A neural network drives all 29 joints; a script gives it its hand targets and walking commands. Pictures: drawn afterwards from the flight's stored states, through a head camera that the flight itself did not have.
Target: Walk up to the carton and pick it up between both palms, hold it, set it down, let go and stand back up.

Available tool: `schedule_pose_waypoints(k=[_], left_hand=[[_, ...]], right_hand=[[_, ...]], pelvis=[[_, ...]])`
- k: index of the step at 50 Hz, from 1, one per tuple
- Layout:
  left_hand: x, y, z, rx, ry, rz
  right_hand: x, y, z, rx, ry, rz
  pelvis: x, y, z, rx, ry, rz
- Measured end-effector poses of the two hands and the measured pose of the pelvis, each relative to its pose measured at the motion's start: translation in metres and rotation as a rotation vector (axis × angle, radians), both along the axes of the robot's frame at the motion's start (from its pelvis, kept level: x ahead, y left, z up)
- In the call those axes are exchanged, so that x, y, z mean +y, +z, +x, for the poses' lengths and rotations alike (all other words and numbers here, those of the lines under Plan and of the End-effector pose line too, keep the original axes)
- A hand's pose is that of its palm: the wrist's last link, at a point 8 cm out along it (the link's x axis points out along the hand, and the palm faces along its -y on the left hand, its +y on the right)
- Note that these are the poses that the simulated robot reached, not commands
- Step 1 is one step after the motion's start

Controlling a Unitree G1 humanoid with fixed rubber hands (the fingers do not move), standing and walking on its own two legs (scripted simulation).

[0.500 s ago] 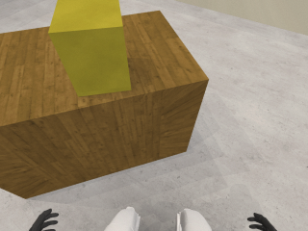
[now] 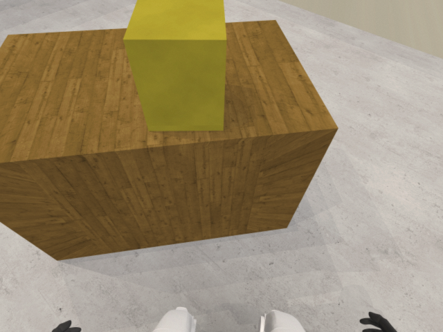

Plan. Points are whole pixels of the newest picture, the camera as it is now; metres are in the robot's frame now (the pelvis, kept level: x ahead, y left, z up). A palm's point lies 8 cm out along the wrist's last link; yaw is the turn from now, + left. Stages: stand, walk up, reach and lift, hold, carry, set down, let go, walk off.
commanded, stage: walk up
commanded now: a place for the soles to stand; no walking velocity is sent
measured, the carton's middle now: (183, 66) +0.71 +0.09 +0.07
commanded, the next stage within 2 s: none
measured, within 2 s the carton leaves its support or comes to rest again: neither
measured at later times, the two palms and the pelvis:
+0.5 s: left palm out of the picture +0.08 +0.29 -0.09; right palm out of the picture +0.14 -0.31 -0.10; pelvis +0.02 -0.02 +0.00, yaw +5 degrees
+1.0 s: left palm out of the picture +0.06 +0.29 -0.10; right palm (394, 330) +0.15 -0.31 -0.09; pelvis +0.01 -0.02 +0.00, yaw +9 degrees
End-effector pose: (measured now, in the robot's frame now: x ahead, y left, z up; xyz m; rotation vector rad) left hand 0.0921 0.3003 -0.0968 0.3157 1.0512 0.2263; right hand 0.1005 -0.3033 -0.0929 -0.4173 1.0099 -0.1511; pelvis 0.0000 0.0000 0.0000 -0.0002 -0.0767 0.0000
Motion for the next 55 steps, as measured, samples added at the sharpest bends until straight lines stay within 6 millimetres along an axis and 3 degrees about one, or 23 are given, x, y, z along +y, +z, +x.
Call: schedule_pose_waypoints(k=[5, 10, 16, 24, 28, 36, 41, 47, 55], left_hand=[[0.001, 0.002, 0.014, -0.037, 0.031, -0.018], [-0.009, 0.006, 0.022, -0.052, 0.037, 0.002], [-0.020, 0.017, 0.005, -0.019, 0.053, 0.036], [-0.014, 0.012, -0.014, 0.024, 0.088, 0.027], [-0.007, -0.001, -0.014, 0.008, 0.111, -0.008], [-0.016, 0.003, 0.002, -0.050, 0.118, -0.009], [-0.022, 0.009, -0.013, -0.032, 0.123, 0.011], [-0.014, 0.005, -0.030, -0.013, 0.154, 0.005], [-0.009, 0.000, -0.028, -0.025, 0.173, -0.017]], right_hand=[[0.001, 0.006, 0.013, -0.001, 0.028, -0.023], [-0.009, -0.004, 0.019, 0.000, 0.034, -0.005], [-0.022, -0.007, 0.029, 0.009, 0.030, 0.015], [-0.013, -0.005, 0.041, 0.016, 0.067, 0.019], [-0.004, -0.001, 0.043, 0.006, 0.094, -0.009], [-0.014, -0.001, 0.040, 0.002, 0.105, -0.013], [-0.021, -0.001, 0.042, 0.005, 0.094, -0.007], [-0.011, -0.002, 0.046, 0.009, 0.123, 0.000], [-0.004, 0.002, 0.043, 0.001, 0.144, -0.013]], pelvis=[[0.000, 0.003, 0.004, 0.003, 0.034, -0.002], [-0.012, -0.001, 0.008, 0.007, 0.043, 0.025], [-0.028, 0.004, 0.015, 0.006, 0.054, 0.039], [-0.023, 0.005, 0.019, 0.020, 0.081, 0.025], [-0.015, 0.001, 0.015, 0.012, 0.102, 0.013], [-0.025, 0.000, 0.008, 0.002, 0.117, 0.021], [-0.033, 0.003, 0.009, -0.003, 0.122, 0.031], [-0.026, 0.002, 0.008, 0.005, 0.145, 0.013], [-0.021, 0.002, 0.002, -0.004, 0.159, 0.003]])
